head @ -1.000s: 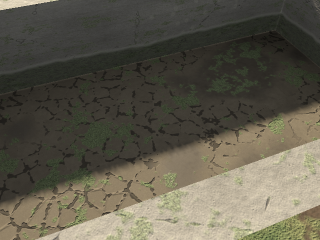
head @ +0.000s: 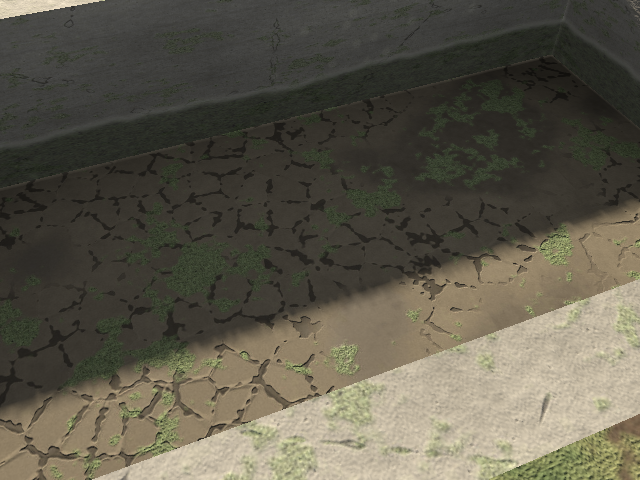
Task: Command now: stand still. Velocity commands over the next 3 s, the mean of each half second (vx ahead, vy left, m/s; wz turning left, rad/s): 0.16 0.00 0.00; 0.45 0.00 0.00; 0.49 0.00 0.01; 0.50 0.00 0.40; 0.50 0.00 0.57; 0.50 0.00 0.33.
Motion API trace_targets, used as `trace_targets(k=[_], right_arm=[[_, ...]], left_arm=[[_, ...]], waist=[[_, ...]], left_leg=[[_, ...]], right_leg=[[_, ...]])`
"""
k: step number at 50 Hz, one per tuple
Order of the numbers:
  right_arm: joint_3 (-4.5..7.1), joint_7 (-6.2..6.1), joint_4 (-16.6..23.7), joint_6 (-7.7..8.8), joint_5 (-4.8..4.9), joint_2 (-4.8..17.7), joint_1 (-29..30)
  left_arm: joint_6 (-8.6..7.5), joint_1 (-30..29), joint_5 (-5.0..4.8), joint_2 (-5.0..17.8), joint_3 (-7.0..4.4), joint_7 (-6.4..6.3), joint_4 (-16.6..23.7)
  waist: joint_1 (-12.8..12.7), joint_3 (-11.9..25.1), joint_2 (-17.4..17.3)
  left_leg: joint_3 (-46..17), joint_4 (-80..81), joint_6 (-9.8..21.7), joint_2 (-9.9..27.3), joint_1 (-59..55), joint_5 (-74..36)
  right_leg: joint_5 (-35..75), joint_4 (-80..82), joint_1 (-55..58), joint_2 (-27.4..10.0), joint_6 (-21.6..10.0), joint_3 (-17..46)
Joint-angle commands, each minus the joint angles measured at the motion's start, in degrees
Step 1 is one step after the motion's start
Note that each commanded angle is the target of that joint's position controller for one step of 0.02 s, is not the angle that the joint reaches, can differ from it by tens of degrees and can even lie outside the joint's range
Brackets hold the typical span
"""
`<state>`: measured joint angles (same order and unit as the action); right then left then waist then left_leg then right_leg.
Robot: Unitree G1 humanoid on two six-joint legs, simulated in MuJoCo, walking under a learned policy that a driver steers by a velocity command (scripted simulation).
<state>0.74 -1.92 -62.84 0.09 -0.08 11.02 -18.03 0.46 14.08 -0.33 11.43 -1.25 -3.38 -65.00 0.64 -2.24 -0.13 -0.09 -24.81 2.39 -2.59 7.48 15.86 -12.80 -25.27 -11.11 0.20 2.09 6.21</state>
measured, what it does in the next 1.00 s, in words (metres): walks ahead: right foot, then left foot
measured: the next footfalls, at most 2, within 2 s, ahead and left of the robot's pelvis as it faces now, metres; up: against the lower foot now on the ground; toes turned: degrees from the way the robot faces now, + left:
right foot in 0.48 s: +0.12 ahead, -0.15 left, +0.00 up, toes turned -3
left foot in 0.96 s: +0.46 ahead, +0.06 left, +0.00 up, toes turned +2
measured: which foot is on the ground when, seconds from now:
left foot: down 0.00-0.48, up 0.50-0.94, down 0.96-1.00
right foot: down 0.00-0.24, up 0.26-0.46, down 0.48-0.96, up 0.98-1.00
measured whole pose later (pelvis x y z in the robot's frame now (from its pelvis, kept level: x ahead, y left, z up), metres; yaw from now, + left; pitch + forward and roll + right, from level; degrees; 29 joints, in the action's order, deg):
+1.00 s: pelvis +0.29 -0.03 -0.03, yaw +0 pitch +0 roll -1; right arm 2.6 0.8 -46.4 3.2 -0.4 10.6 -2.3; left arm -2.3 28.8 -0.3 10.1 -1.6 -1.7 -64.6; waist -1.7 -4.4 0.1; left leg 3.4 -36.0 5.8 -0.8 29.6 7.5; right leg -30.9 -45.4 -2.8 0.6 -1.7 -1.3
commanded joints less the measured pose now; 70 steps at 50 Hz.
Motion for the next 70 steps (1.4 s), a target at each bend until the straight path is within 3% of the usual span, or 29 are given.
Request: trace_targets(k=[1,8,10,11,14,16,20,23,24,25,26,27,29,32,38,44,46,47,48,49,50,51,52,53,55,59,63,67,70], right_arm=[[0.85,-0.17,0.49,0.21,0.01,5.36,-4.61],[0.79,-0.22,0.20,0.19,0.04,4.81,-5.87],[0.76,-0.49,-0.28,0.05,0.09,4.59,-6.86],[1.31,-0.77,0.06,-0.06,0.54,6.33,-6.76],[3.16,-1.06,1.53,0.67,1.30,11.38,-8.36],[3.34,-0.66,2.29,1.95,0.70,10.40,-8.79],[3.39,-0.20,4.51,2.20,1.77,9.49,-7.49],[3.83,0.05,6.04,0.93,2.05,11.03,-4.02],[3.52,0.10,6.68,1.10,2.00,10.13,-2.67],[2.24,0.49,8.25,1.57,1.10,5.29,-1.28],[1.96,0.26,9.83,2.76,2.13,1.96,-2.46],[2.50,0.21,9.96,3.69,3.23,4.24,-2.55],[2.96,0.76,10.52,4.48,3.32,6.01,-0.33],[4.07,1.16,9.60,3.72,2.23,6.65,-0.25],[2.69,1.61,14.74,2.81,1.40,2.41,12.73],[2.72,3.01,19.62,2.50,1.80,3.55,19.84],[3.30,2.95,19.67,2.04,1.34,4.82,16.38],[4.33,3.32,18.49,2.29,1.44,6.77,9.80],[5.67,2.90,14.41,2.34,1.50,8.83,-2.76],[5.89,1.75,11.15,2.95,-3.30,13.08,-15.05],[5.55,2.00,10.10,3.17,-1.70,14.94,-14.36],[5.63,2.11,10.57,2.23,0.89,12.60,-10.71],[4.29,1.83,11.32,1.96,0.14,8.72,-4.42],[3.29,1.79,11.58,1.83,-1.26,5.93,-1.19],[2.47,1.63,11.10,2.51,-2.34,4.78,0.74],[2.04,1.72,11.09,5.21,-0.08,6.29,-0.93],[0.88,1.66,12.18,4.03,1.39,5.35,-2.65],[0.22,1.52,12.41,2.14,0.50,6.53,-5.47],[0.11,0.99,13.80,0.34,0.24,6.87,-4.67]], left_arm=[[-0.26,3.01,-0.02,5.55,-0.70,-0.21,0.31],[-0.28,3.93,-0.06,5.06,-0.46,-0.30,-0.52],[-0.08,4.71,-0.09,3.80,-0.12,-0.47,-0.93],[-0.17,3.77,-0.27,3.92,-0.16,-0.59,-0.42],[-2.30,-0.42,-0.55,4.03,-0.12,0.08,2.42],[-4.14,-2.15,-1.06,4.15,-0.45,1.16,3.59],[-6.23,-3.92,-1.62,4.63,-1.11,2.54,5.17],[-5.61,9.58,-1.50,4.27,-2.24,2.60,-0.56],[-5.09,15.46,-1.27,5.21,-2.92,2.36,-2.01],[-4.79,22.39,-0.71,9.80,-3.94,1.78,-2.54],[-5.27,25.31,1.00,13.19,-3.99,2.58,-2.53],[-6.12,19.42,1.04,10.76,-3.11,2.86,-1.02],[-6.67,9.92,0.44,6.74,-1.68,3.65,3.05],[-5.98,11.26,0.78,3.38,-0.37,3.70,2.90],[-5.01,16.55,1.47,5.54,-0.07,1.81,2.32],[-4.76,18.42,-0.44,6.75,-1.07,1.22,1.27],[-4.12,18.28,-0.92,6.92,-1.77,1.35,0.92],[-3.83,18.13,-1.11,6.60,-1.68,1.14,0.36],[-3.39,14.66,-1.48,6.61,-1.48,1.32,0.90],[-3.26,14.52,1.53,6.89,-1.63,1.14,5.31],[-3.07,22.83,0.38,1.76,-1.08,2.21,5.53],[-2.45,18.36,0.67,6.50,-2.53,2.18,6.20],[-2.38,12.26,0.31,6.32,-2.60,2.27,8.65],[-2.31,10.83,0.18,5.32,-2.58,2.07,9.66],[-0.21,11.64,0.83,4.49,-2.81,1.55,9.65],[3.07,7.84,1.77,4.01,-2.95,1.15,11.80],[2.42,-2.14,1.38,2.87,-1.68,1.08,16.70],[1.26,-8.07,1.74,3.26,-0.42,1.94,19.23],[0.29,-11.13,0.89,3.63,0.44,2.07,21.98]], waist=[[-0.04,-1.96,-0.20],[-0.07,-2.21,-0.20],[0.05,-1.72,-1.39],[0.44,-3.09,-3.07],[2.25,-8.34,-8.98],[2.38,-10.73,-7.17],[1.45,-7.29,-5.11],[-4.94,-2.19,-4.60],[-7.85,0.24,-1.79],[-9.68,3.63,11.79],[-8.05,4.30,18.14],[-5.01,-0.73,9.67],[-2.32,-4.60,4.02],[-1.46,-3.47,7.38],[-3.14,-6.01,5.36],[-2.55,-7.50,3.70],[-0.22,-3.62,5.49],[3.18,0.82,6.37],[9.48,5.11,6.66],[11.29,14.37,-1.61],[5.77,25.52,-12.22],[6.39,22.23,-7.25],[5.05,12.00,-7.67],[2.89,7.16,-4.43],[-0.98,1.76,-4.11],[-3.64,0.16,-4.92],[-2.00,-1.22,-5.11],[0.57,0.88,-4.71],[1.52,-0.16,-3.83]], left_leg=[[-3.57,5.67,0.16,3.89,3.51,-8.34],[-3.57,5.78,0.24,3.80,3.58,-8.36],[-4.32,8.13,0.89,3.62,4.09,6.85],[-6.43,9.66,2.38,4.58,5.18,16.66],[-23.85,17.77,11.28,17.73,6.83,32.78],[-28.43,18.72,14.28,21.81,3.78,26.72],[-17.77,15.92,10.85,17.12,-1.81,12.29],[-8.87,6.63,8.44,10.47,13.07,2.39],[-6.07,-2.19,6.55,8.29,16.58,-3.88],[0.57,-24.11,2.17,2.97,23.34,2.10],[-2.80,-38.19,1.16,-3.02,34.24,16.83],[-7.70,-46.74,2.04,0.92,38.52,15.17],[-6.52,-46.90,3.69,6.02,39.44,4.23],[-2.85,-39.72,2.32,8.68,33.69,-5.46],[1.28,-20.13,-0.52,6.93,32.32,-16.38],[2.30,-12.34,3.05,5.19,27.89,-14.94],[3.58,-10.77,5.33,3.20,22.20,-9.94],[3.93,-9.94,6.64,0.95,12.76,-11.04],[2.73,-7.36,8.09,1.67,-0.63,-14.95],[-10.01,-6.51,10.60,12.76,-15.06,-18.66],[-35.75,1.52,17.95,26.56,-30.88,-20.38],[-34.55,4.95,15.45,23.61,-25.50,-5.29],[-27.12,7.49,13.43,21.61,-15.73,-0.97],[-22.55,8.92,12.18,20.23,-6.53,-2.05],[-16.15,11.77,10.04,17.95,8.29,-7.80],[-10.76,13.64,8.82,14.36,13.38,-10.52],[-7.48,13.33,7.71,13.89,11.87,-17.49],[-6.77,11.77,7.30,12.85,7.89,-14.93],[-6.59,10.51,8.65,13.24,3.21,-17.51]], right_leg=[[7.73,2.76,0.22,-0.81,-1.65,-0.28],[7.38,2.80,-0.17,-0.86,-1.58,-0.49],[-1.49,1.26,-0.54,0.81,-1.63,-2.61],[-7.69,-2.01,-2.90,2.40,-1.85,-4.56],[-12.59,-17.47,-13.68,0.26,-3.33,-6.72],[-15.38,-26.54,-22.21,-3.38,-4.44,-4.47],[-12.16,-14.70,-19.65,-4.79,-5.22,-6.40],[1.04,-4.59,7.84,2.28,-3.17,-13.55],[0.56,-2.84,14.59,0.72,-3.69,-10.35],[-4.70,5.11,20.13,-12.47,-8.11,9.04],[-10.43,14.05,21.40,-22.78,-16.28,33.25],[-16.00,14.37,16.49,-24.92,-17.62,34.11],[-14.54,14.43,10.68,-19.42,-13.61,20.08],[5.44,14.21,7.75,-12.08,-10.35,6.07],[25.76,13.55,5.12,-10.25,-11.35,-1.64],[32.28,9.48,6.52,-13.26,-11.38,-3.53],[43.02,3.35,10.51,-13.94,-10.37,-3.83],[51.10,-2.29,10.70,-13.35,-9.68,-3.89],[49.05,-15.98,5.78,-9.65,-7.79,-6.68],[21.30,-41.17,-3.44,-1.16,-6.30,-12.23],[-21.77,-58.16,-20.64,7.41,-5.16,-4.16],[-16.44,-61.59,-26.05,3.60,-5.98,-0.01],[-12.11,-60.84,-28.93,1.12,-5.95,-2.06],[-9.49,-57.41,-26.97,-0.85,-6.10,-1.93],[-8.31,-49.45,-18.93,-2.31,-4.72,-2.15],[-1.33,-37.04,-17.30,-1.82,-2.31,-3.44],[10.04,-23.41,-19.17,-3.76,-2.07,-2.50],[8.74,-17.51,-16.01,-2.31,-2.37,-6.55],[2.85,-10.21,-15.61,-2.98,-2.70,-5.93]])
